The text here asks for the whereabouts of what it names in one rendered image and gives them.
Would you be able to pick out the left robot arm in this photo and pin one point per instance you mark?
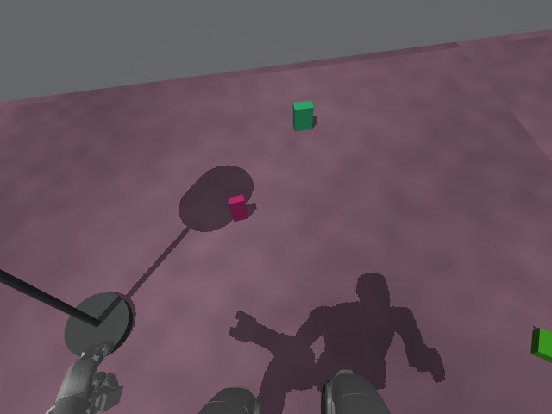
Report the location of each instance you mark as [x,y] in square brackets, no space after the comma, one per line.
[70,405]

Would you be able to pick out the left robot hand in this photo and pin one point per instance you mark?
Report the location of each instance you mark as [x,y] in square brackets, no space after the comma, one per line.
[82,380]

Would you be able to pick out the floor lamp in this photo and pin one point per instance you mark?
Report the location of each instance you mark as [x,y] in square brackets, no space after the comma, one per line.
[99,318]

